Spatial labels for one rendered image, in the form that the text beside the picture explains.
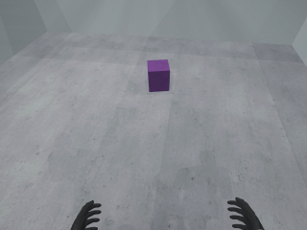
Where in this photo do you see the robot right hand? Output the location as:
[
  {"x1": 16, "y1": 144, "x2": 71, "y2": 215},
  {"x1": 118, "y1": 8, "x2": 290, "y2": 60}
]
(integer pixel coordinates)
[{"x1": 227, "y1": 196, "x2": 265, "y2": 230}]

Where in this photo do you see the robot left hand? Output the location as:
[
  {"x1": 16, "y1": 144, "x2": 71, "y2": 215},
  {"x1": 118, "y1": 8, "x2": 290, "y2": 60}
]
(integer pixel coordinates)
[{"x1": 70, "y1": 200, "x2": 102, "y2": 230}]

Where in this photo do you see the carton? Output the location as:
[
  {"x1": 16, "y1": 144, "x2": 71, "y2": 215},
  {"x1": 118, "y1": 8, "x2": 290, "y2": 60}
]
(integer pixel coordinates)
[{"x1": 147, "y1": 59, "x2": 171, "y2": 92}]

